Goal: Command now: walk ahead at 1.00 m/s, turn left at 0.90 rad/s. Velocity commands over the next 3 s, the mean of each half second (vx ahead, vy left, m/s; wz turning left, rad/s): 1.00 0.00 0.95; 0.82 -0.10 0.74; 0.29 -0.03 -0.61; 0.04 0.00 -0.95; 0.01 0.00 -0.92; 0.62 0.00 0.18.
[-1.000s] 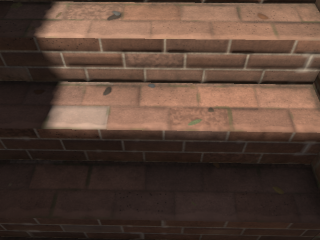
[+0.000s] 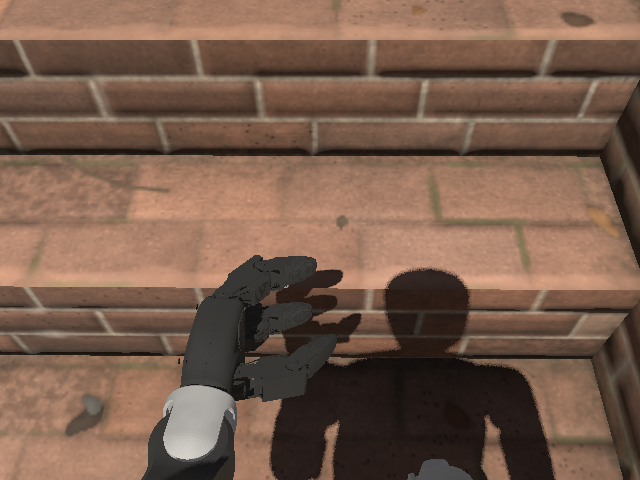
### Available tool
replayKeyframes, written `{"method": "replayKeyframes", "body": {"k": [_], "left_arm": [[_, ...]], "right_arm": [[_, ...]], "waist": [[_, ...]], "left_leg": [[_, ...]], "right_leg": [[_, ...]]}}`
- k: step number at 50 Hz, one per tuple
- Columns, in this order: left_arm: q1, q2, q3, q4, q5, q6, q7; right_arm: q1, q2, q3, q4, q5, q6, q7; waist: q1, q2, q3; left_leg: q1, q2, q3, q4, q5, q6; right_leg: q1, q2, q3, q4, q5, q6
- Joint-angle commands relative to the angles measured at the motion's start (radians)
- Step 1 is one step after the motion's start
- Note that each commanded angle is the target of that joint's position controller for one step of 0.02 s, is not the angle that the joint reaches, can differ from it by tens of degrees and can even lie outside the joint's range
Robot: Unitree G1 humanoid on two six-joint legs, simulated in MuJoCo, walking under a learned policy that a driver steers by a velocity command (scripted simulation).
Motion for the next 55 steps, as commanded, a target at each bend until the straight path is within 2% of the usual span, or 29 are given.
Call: {"method": "replayKeyframes", "body": {"k": [1, 2, 4, 7, 12, 18, 19, 21, 23, 25, 26, 27, 28, 30, 31, 33, 36, 40, 41, 42, 43, 46, 48, 49, 50, 51, 52, 53, 55], "left_arm": [[0.610, 0.471, 0.217, 0.132, 0.001, -0.027, 0.054], [0.366, 0.432, 0.222, 0.123, -0.015, -0.027, 0.055], [0.186, 0.196, 0.167, 0.211, -0.018, 0.004, 0.034], [0.319, 0.111, 0.153, 0.411, 0.036, -0.029, -0.014], [0.408, 0.317, 0.195, 0.453, 0.034, -0.140, -0.049], [0.574, 0.344, 0.195, 0.546, 0.046, -0.148, -0.051], [0.567, 0.355, 0.198, 0.539, 0.034, -0.135, -0.039], [0.475, 0.397, 0.199, 0.447, -0.031, -0.101, -0.017], [0.391, 0.584, 0.251, 0.407, -0.031, -0.091, -0.026], [0.420, 0.521, 0.255, 0.353, -0.047, -0.055, -0.079], [0.360, 0.375, 0.232, 0.264, -0.030, -0.052, -0.125], [0.193, 0.273, 0.209, 0.141, 0.010, -0.065, -0.146], [0.132, 0.164, 0.183, 0.063, 0.050, -0.088, -0.142], [0.008, 0.027, 0.094, -0.048, 0.052, -0.102, -0.085], [-0.056, 0.021, 0.078, -0.064, 0.088, -0.104, -0.079], [0.024, 0.103, 0.079, -0.043, 0.081, -0.070, -0.056], [-0.074, 0.089, 0.062, -0.068, 0.079, -0.047, -0.044], [-0.266, -0.149, -0.010, -0.148, 0.089, 0.004, -0.027], [-0.263, -0.102, 0.007, -0.132, 0.080, 0.009, -0.020], [-0.217, -0.082, 0.024, -0.102, 0.055, 0.040, -0.022], [-0.191, -0.075, 0.036, -0.083, 0.044, 0.053, -0.028], [-0.059, -0.070, 0.057, -0.028, -0.015, 0.074, -0.019], [-0.046, 0.036, 0.108, -0.001, -0.037, 0.084, -0.017], [0.110, 0.135, 0.147, 0.053, -0.009, 0.082, -0.024], [0.152, 0.179, 0.168, 0.129, -0.017, 0.028, -0.041], [0.325, 0.187, 0.194, 0.240, -0.027, 0.040, -0.047], [0.186, 0.123, 0.169, 0.264, -0.019, 0.055, -0.061], [0.144, 0.162, 0.182, 0.268, 0.010, 0.029, -0.046], [0.233, 0.130, 0.183, 0.403, 0.015, -0.021, -0.027]], "right_arm": [[-0.429, -0.144, -0.055, -0.280, -0.013, -0.077, 0.073], [-0.388, 0.018, -0.021, -0.331, -0.081, -0.064, 0.079], [-0.354, 0.121, 0.030, -0.360, -0.133, -0.003, 0.081], [-0.293, 0.156, 0.083, -0.375, -0.094, 0.061, 0.061], [-0.465, 0.033, 0.054, -0.471, -0.038, 0.145, 0.043], [-0.788, 0.040, 0.079, -0.601, -0.055, 0.162, 0.023], [-0.765, -0.009, 0.064, -0.607, -0.079, 0.171, 0.021], [-0.634, -0.067, 0.060, -0.488, -0.023, 0.181, 0.050], [-0.168, -0.095, 0.028, -0.471, -0.032, 0.184, 0.035], [-0.131, -0.231, -0.027, -0.438, 0.005, 0.149, 0.053], [-0.253, -0.265, -0.035, -0.410, 0.021, 0.142, 0.041], [-0.269, -0.292, -0.060, -0.444, -0.008, 0.141, 0.033], [-0.257, -0.255, -0.050, -0.408, -0.018, 0.125, 0.013], [-0.003, -0.193, -0.024, -0.207, -0.069, 0.082, -0.026], [0.066, -0.127, -0.011, -0.167, -0.067, 0.074, -0.045], [0.097, -0.121, 0.002, -0.145, -0.086, 0.070, -0.047], [0.205, -0.125, 0.008, -0.111, -0.044, 0.005, -0.029], [0.287, -0.042, 0.027, -0.028, -0.059, -0.031, -0.006], [0.228, -0.027, 0.029, -0.066, -0.040, -0.017, -0.018], [0.259, -0.079, 0.010, -0.084, -0.046, 0.001, -0.033], [0.278, -0.041, 0.014, -0.076, -0.037, 0.018, -0.037], [0.093, -0.084, -0.024, -0.112, -0.014, 0.026, -0.062], [0.137, -0.130, -0.058, -0.084, -0.004, 0.026, -0.075], [0.066, -0.172, -0.057, -0.118, 0.001, -0.012, -0.061], [0.100, -0.131, -0.065, -0.128, 0.042, 0.001, -0.032], [-0.022, -0.106, -0.050, -0.109, -0.028, -0.012, 0.005], [-0.070, 0.062, -0.006, -0.188, -0.086, -0.031, 0.042], [0.040, 0.040, 0.004, -0.223, -0.097, -0.019, 0.052], [-0.089, 0.072, 0.069, -0.265, -0.134, 0.003, 0.049]], "waist": [[0.387, -0.433, -0.556], [0.210, -0.529, -0.502], [0.043, -0.189, -0.236], [-0.024, -0.047, -0.049], [-0.029, -0.098, 0.091], [0.014, -0.088, 0.156], [0.014, -0.094, 0.094], [0.021, -0.055, -0.122], [-0.197, -0.321, -0.406], [-0.147, -0.302, -0.474], [-0.045, -0.024, -0.364], [-0.078, 0.081, -0.351], [-0.039, -0.051, -0.339], [-0.054, -0.122, -0.127], [-0.063, -0.126, -0.094], [-0.023, -0.186, -0.117], [-0.030, -0.198, -0.082], [0.039, -0.079, -0.105], [0.047, -0.040, -0.019], [0.029, -0.231, 0.063], [0.024, -0.205, 0.038], [0.094, 0.108, -0.194], [0.090, 0.253, -0.260], [0.150, 0.231, -0.298], [0.109, 0.048, -0.407], [0.244, -0.204, -0.426], [0.107, -0.163, -0.273], [0.003, -0.214, -0.253], [-0.008, -0.112, 0.015]], "left_leg": [[-0.402, -0.029, 0.087, 0.933, 0.998, 0.019], [-0.645, -0.092, 0.052, 1.393, 0.208, -0.019], [-0.851, -0.039, 0.096, 1.690, 0.186, -0.002], [-1.068, -0.006, 0.107, 1.892, -0.015, 0.018], [-1.199, 0.024, 0.143, 1.962, -0.227, -0.013], [-1.350, 0.081, 0.334, 1.680, -0.491, 0.011], [-1.264, 0.085, 0.347, 1.570, -0.494, 0.008], [-0.616, -0.006, 0.591, 1.168, -0.366, 0.021], [-0.350, -0.008, 0.507, 1.072, -0.522, 0.045], [-0.129, -0.162, 0.349, 0.609, -0.684, 0.048], [-0.053, 0.008, -0.214, 0.275, -0.800, 0.178], [0.016, 0.156, -0.699, 0.034, -0.854, 0.319], [0.028, 0.134, -0.740, 0.041, -0.682, 0.282], [-0.058, 0.097, -0.656, 0.045, -0.533, 0.231], [0.010, 0.005, -0.548, 0.060, -0.209, 0.231], [0.154, 0.021, -0.455, 0.100, 0.082, 0.222], [0.193, 0.071, -0.282, 0.083, 0.509, 0.188], [0.061, 0.121, -0.391, -0.007, 0.188, 0.184], [0.051, 0.108, -0.361, -0.008, 0.517, 0.195], [-0.043, 0.176, -0.332, -0.057, 0.833, 0.038], [-0.066, 0.187, -0.256, -0.047, 0.966, -0.037], [-0.159, 0.177, 0.029, -0.076, 1.463, -0.116], [-0.002, 0.192, 0.044, 0.121, 1.702, -0.139], [0.119, 0.198, 0.060, 0.303, 1.753, -0.118], [-0.057, 0.022, 0.128, 0.633, 1.399, -0.222], [-0.239, -0.113, 0.149, 1.133, -0.025, -0.171], [-0.515, -0.099, 0.046, 1.607, -0.108, -0.155], [-0.605, -0.037, 0.071, 1.725, -0.143, -0.128], [-0.744, 0.028, 0.069, 1.646, -0.187, -0.082]], "right_leg": [[0.968, -0.213, 0.687, -0.827, -0.509, -0.104], [0.936, -0.355, 1.069, -1.033, -0.556, -0.122], [0.663, -0.319, 0.683, -0.813, -0.427, -0.089], [0.628, -0.291, 0.279, -0.878, 0.030, -0.044], [0.710, -0.341, 0.056, -1.199, 0.162, -0.006], [0.990, -0.272, -0.231, -1.399, 0.627, 0.006], [1.052, -0.256, -0.275, -1.402, 0.789, 0.001], [0.889, -0.184, -0.371, -1.351, 1.777, -0.052], [1.178, -0.342, -0.291, -0.897, 2.450, -0.094], [1.166, -0.292, -0.201, -0.387, 2.119, -0.107], [0.666, -0.060, -0.161, -0.012, 1.060, -0.015], [0.299, 0.154, -0.012, 0.612, 0.471, 0.040], [0.164, 0.115, 0.136, 0.821, 0.493, 0.015], [-0.033, 0.097, 0.149, 0.922, 0.370, -0.003], [-0.075, 0.104, 0.139, 0.940, 0.299, -0.012], [-0.154, 0.112, 0.156, 0.924, 0.163, 0.025], [-0.252, 0.082, 0.064, 0.840, -0.006, 0.042], [-0.381, 0.061, 0.053, 0.924, -0.081, -0.011], [-0.375, 0.068, 0.008, 0.847, -0.046, 0.012], [-0.335, 0.059, -0.099, 0.757, 0.126, 0.028], [-0.228, 0.036, -0.144, 0.693, 0.184, 0.035], [0.502, 0.095, -0.172, 0.177, 0.153, -0.066], [0.605, 0.161, -0.114, -0.075, 0.044, -0.061], [0.600, 0.179, -0.183, -0.228, -0.096, -0.043], [0.876, 0.106, 0.069, -0.455, -0.014, -0.184], [0.919, -0.003, 0.421, -0.683, -0.014, -0.223], [0.782, -0.055, 0.607, -0.715, 0.185, -0.326], [0.678, -0.192, 0.943, -0.987, -0.190, -0.388], [0.484, -0.120, 0.815, -1.006, -0.209, -0.296]]}}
